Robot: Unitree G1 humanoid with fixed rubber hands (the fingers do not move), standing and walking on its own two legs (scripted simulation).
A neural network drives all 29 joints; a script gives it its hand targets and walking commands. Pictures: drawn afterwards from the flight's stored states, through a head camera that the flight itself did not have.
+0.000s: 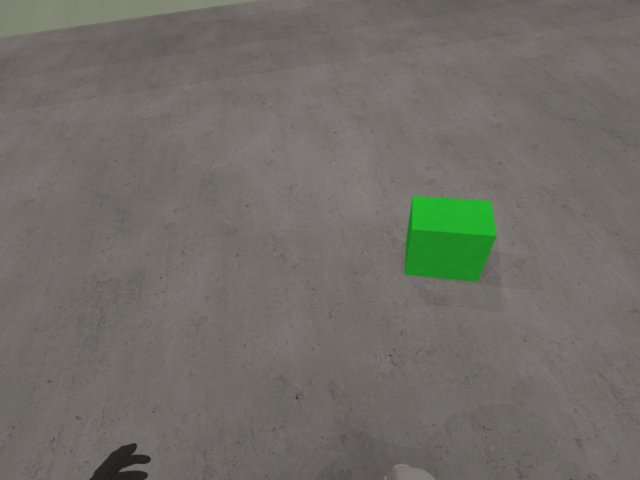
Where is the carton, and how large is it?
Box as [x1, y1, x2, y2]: [405, 196, 496, 281]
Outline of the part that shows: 413,196 406,238 405,274 477,281 496,235 490,201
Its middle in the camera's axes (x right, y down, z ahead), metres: +0.45 +0.01 +1.39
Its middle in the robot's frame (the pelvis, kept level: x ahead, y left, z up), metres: +0.97 -0.35 -0.62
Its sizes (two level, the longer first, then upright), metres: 0.262 0.159 0.256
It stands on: the floor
